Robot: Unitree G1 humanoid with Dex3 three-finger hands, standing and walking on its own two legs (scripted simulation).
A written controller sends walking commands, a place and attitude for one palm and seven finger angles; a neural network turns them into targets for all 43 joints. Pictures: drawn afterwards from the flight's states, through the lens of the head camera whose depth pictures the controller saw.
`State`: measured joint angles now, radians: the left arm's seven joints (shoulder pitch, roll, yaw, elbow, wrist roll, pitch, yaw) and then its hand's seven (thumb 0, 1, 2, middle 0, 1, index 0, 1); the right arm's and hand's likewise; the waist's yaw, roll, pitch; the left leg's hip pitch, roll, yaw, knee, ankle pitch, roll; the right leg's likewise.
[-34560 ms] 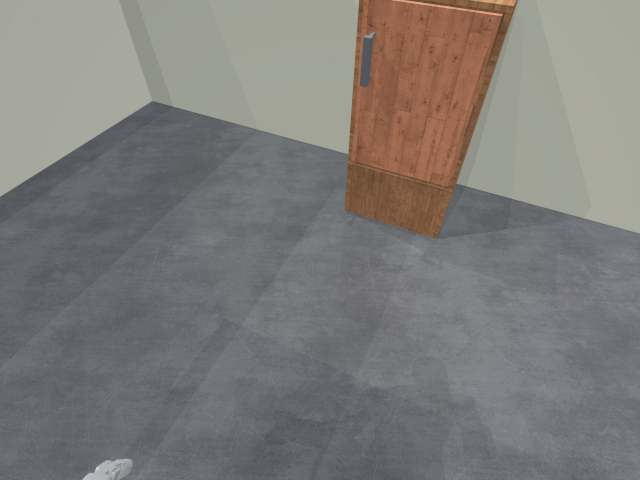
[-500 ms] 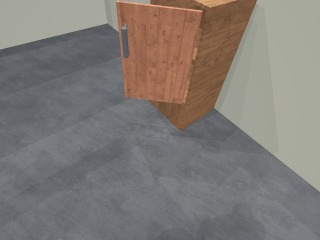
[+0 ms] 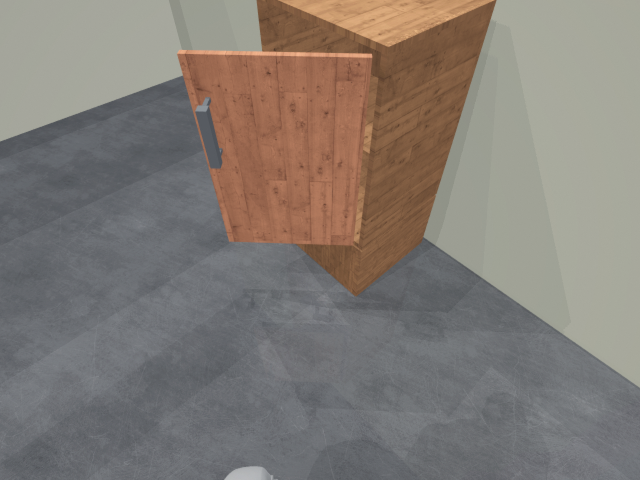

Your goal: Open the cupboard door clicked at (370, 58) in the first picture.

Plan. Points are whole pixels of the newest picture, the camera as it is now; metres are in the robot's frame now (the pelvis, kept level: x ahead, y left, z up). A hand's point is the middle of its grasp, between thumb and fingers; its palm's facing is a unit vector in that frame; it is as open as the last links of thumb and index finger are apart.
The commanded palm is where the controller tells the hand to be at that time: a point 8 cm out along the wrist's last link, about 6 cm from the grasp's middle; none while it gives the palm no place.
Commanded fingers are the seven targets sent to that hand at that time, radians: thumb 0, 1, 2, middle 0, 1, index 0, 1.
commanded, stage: take the last steps up to it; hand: left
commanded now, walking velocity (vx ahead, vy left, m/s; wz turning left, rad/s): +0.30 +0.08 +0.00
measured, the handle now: (211, 133) +0.83 +0.28 -0.05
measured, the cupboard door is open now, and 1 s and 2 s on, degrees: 45 45 45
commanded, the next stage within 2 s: come to a stop and stand still in 0.48 s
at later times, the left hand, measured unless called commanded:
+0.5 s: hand (159, 437) +0.21 +0.26 -0.17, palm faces +0.02 -0.99 -0.16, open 7.4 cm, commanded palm none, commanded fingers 0.00 0.90 0.90 -0.20 -0.30 -0.20 -0.30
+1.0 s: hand (188, 371) +0.32 +0.24 -0.18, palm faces -0.01 -0.98 -0.19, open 7.4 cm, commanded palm none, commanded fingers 0.00 0.90 0.90 -0.20 -0.30 -0.20 -0.30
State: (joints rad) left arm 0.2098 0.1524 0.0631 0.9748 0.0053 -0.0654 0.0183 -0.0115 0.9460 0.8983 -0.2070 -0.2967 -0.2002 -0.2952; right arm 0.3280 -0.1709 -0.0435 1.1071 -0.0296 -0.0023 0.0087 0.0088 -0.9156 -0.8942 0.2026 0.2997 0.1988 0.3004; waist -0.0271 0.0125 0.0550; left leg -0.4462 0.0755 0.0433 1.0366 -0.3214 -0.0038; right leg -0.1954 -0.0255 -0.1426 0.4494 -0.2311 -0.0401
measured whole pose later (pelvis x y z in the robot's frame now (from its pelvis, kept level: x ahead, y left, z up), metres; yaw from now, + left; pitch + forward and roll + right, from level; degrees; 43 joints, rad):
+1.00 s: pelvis +0.23 +0.07 -0.01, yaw -2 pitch -1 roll +0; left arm 0.14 0.16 0.04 1.01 0.02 0.02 0.04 0.00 0.91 0.90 -0.21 -0.30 -0.20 -0.30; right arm 0.25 -0.17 -0.05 1.05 -0.01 0.05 -0.03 0.00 -0.91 -0.89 0.20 0.30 0.20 0.30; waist -0.01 -0.02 0.08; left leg -0.25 0.01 0.08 0.66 -0.43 -0.02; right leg -0.28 -0.06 -0.10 0.55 -0.26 0.01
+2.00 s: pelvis +0.18 +0.07 +0.00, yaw -2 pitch -1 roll +0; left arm 0.29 0.13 -0.01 1.13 0.01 -0.01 0.04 0.01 0.91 0.90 -0.20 -0.30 -0.20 -0.29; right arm 0.32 -0.12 0.00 1.17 -0.02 0.00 -0.03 0.00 -0.91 -0.89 0.20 0.30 0.20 0.30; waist -0.01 -0.01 0.04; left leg -0.23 0.01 0.09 0.42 -0.18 0.03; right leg -0.12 0.00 0.00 0.40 -0.27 0.01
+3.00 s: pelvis +0.25 +0.09 -0.01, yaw -5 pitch +0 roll +0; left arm 0.38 0.16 0.02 1.11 0.02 0.00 0.02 0.01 0.91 0.90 -0.20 -0.30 -0.20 -0.29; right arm 0.31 -0.16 0.00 1.07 -0.03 -0.07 -0.02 0.00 -0.91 -0.89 0.20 0.30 0.20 0.30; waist 0.00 -0.04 0.03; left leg -0.20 0.00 0.13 0.59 -0.39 0.06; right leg -0.29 -0.02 -0.02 0.94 -0.53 -0.03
